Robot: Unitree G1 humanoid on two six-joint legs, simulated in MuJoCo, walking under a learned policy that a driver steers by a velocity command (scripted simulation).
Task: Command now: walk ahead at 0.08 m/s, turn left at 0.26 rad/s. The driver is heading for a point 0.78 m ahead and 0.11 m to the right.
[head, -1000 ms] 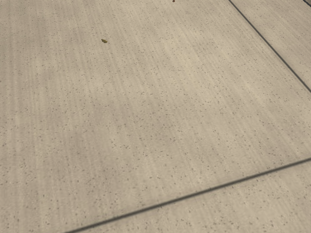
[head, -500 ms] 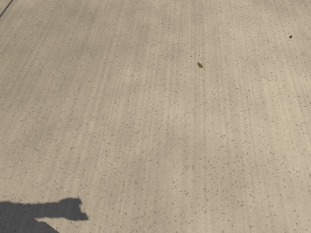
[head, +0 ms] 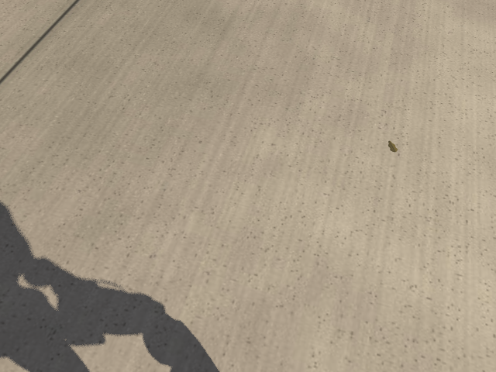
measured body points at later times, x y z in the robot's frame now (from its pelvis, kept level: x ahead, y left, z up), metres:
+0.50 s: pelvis +0.05 -0.05 +0.00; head +0.06 -0.05 +0.45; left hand +0.13 +0.20 -0.13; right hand +0.11 -0.30 -0.14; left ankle +0.01 +0.05 -0.74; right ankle +0.06 -0.14 -0.74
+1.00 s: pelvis +0.04 -0.06 +0.00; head +0.04 -0.06 +0.45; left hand +0.05 +0.18 -0.15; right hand +0.04 -0.29 -0.16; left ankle +0.01 +0.05 -0.74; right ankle +0.06 -0.14 -0.74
